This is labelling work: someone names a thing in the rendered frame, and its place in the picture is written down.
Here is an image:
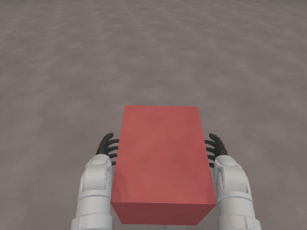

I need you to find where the robot right hand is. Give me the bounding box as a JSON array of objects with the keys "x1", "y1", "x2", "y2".
[{"x1": 204, "y1": 133, "x2": 228, "y2": 168}]

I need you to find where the robot right forearm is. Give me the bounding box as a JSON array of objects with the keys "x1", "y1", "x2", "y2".
[{"x1": 213, "y1": 155, "x2": 262, "y2": 230}]

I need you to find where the robot left forearm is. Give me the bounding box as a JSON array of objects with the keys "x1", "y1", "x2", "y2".
[{"x1": 70, "y1": 153, "x2": 112, "y2": 230}]

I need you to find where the carton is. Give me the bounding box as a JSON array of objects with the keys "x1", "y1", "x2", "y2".
[{"x1": 110, "y1": 104, "x2": 217, "y2": 226}]

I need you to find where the robot left hand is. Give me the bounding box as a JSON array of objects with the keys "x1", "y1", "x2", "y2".
[{"x1": 96, "y1": 132, "x2": 120, "y2": 166}]

